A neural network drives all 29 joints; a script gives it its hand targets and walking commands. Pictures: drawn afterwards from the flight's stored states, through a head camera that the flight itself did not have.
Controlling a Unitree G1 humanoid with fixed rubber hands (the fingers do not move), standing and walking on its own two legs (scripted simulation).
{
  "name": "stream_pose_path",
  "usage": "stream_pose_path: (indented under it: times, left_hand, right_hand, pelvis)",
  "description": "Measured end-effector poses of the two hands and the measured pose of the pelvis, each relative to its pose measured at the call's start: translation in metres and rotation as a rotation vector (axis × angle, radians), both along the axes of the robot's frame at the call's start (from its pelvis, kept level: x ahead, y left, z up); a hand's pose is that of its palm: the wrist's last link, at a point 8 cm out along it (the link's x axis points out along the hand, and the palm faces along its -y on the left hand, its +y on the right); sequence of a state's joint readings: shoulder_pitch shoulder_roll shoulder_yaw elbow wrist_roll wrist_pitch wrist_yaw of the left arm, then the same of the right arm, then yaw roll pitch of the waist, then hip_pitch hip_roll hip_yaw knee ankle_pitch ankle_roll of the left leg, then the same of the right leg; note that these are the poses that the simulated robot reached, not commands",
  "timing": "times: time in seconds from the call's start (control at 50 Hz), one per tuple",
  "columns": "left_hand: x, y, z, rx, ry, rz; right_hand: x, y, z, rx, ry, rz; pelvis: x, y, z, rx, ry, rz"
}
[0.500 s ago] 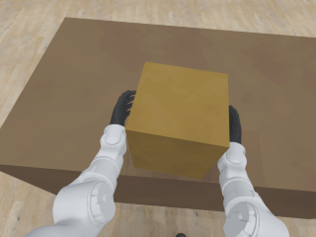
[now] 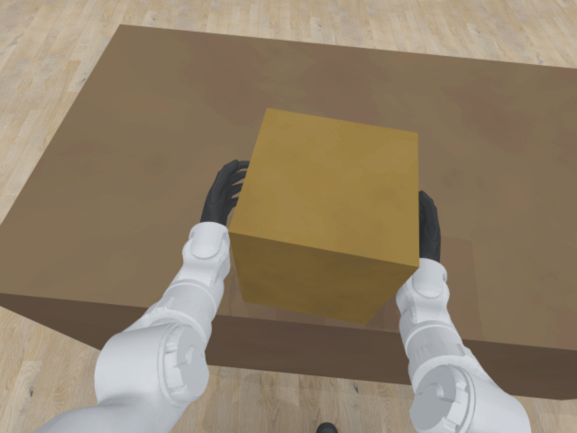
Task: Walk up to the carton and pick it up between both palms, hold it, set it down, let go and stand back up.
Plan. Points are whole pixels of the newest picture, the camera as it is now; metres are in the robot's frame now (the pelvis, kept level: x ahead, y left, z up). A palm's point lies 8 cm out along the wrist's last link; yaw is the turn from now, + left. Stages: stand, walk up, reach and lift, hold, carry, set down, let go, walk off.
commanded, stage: reach and lift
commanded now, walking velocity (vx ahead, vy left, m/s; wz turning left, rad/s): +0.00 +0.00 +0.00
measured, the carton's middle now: (320, 226) +0.42 -0.05 -0.02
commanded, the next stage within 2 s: none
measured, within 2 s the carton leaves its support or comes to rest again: leaves its support in 0.92 s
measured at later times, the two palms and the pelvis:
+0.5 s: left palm (215, 219) +0.42 +0.10 +0.01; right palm (422, 250) +0.37 -0.20 +0.00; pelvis -0.01 +0.00 +0.00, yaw +0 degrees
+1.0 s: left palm (210, 216) +0.41 +0.11 +0.03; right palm (423, 247) +0.37 -0.19 +0.01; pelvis -0.01 +0.01 -0.01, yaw +2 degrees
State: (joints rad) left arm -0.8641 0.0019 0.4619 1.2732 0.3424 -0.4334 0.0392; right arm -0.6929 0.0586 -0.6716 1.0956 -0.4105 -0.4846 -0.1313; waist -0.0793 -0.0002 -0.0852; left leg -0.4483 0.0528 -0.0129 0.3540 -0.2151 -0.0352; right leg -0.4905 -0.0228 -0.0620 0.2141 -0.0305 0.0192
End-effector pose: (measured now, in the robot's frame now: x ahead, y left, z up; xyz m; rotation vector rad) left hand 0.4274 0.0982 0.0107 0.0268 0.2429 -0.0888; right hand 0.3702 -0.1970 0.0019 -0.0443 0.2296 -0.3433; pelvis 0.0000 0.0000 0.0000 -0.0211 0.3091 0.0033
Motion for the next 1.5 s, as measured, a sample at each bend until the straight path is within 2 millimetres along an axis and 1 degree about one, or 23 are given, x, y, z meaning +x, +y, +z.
stream_pose_path:
  times: [0.26, 0.4, 0.66, 0.84, 0.92, 0.98, 1.04, 1.1, 1.18, 1.26, 1.32, 1.4, 1.5]
  left_hand:
    - [-0.001, 0.0, 0.001, 0.019, -0.008, -0.002]
    - [-0.006, 0.003, 0.002, 0.021, -0.028, 0.01]
    - [-0.011, 0.003, 0.0, 0.015, -0.01, 0.025]
    - [-0.012, 0.003, 0.003, 0.031, 0.0, 0.03]
    - [-0.014, 0.005, 0.008, 0.045, 0.002, 0.033]
    - [-0.015, 0.007, 0.015, 0.054, -0.008, 0.033]
    - [-0.015, 0.008, 0.028, 0.06, -0.031, 0.033]
    - [-0.015, 0.008, 0.047, 0.065, -0.069, 0.034]
    - [-0.017, 0.007, 0.075, 0.056, -0.097, 0.031]
    - [-0.019, 0.009, 0.094, 0.047, -0.077, 0.046]
    - [-0.021, 0.011, 0.107, 0.038, -0.068, 0.061]
    - [-0.028, 0.018, 0.115, 0.025, -0.064, 0.082]
    - [-0.038, 0.024, 0.109, 0.001, -0.023, 0.109]
  right_hand:
    - [0.0, 0.0, -0.002, 0.008, -0.025, 0.005]
    - [-0.001, 0.002, -0.001, 0.005, -0.044, 0.018]
    - [-0.002, 0.001, -0.002, 0.001, -0.017, 0.034]
    - [-0.002, 0.002, 0.0, 0.021, -0.006, 0.036]
    - [-0.003, 0.003, 0.002, 0.034, 0.0, 0.04]
    - [-0.003, 0.005, 0.009, 0.051, -0.009, 0.04]
    - [-0.003, 0.006, 0.02, 0.066, -0.031, 0.038]
    - [-0.003, 0.006, 0.038, 0.08, -0.065, 0.039]
    - [-0.003, 0.005, 0.067, 0.09, -0.092, 0.04]
    - [-0.001, 0.006, 0.09, 0.081, -0.069, 0.053]
    - [0.0, 0.008, 0.102, 0.067, -0.056, 0.066]
    - [-0.002, 0.013, 0.113, 0.066, -0.051, 0.081]
    - [-0.007, 0.019, 0.108, 0.075, -0.014, 0.093]
  pelvis:
    - [-0.003, -0.003, -0.001, 0.0, 0.025, 0.001]
    - [-0.007, -0.003, -0.002, -0.001, 0.042, 0.002]
    - [-0.012, -0.002, -0.005, -0.003, 0.064, 0.008]
    - [-0.012, 0.0, -0.007, -0.009, 0.071, 0.017]
    - [-0.011, 0.002, -0.009, -0.013, 0.069, 0.023]
    - [-0.01, 0.004, -0.01, -0.017, 0.062, 0.033]
    - [-0.01, 0.007, -0.011, -0.021, 0.046, 0.043]
    - [-0.009, 0.009, -0.011, -0.023, 0.022, 0.05]
    - [-0.009, 0.01, -0.009, -0.017, -0.049, 0.049]
    - [-0.012, 0.011, -0.004, -0.007, -0.13, 0.04]
    - [-0.014, 0.011, -0.001, -0.002, -0.17, 0.036]
    - [-0.016, 0.011, 0.002, 0.0, -0.214, 0.039]
    - [-0.02, 0.008, 0.004, 0.005, -0.244, 0.046]
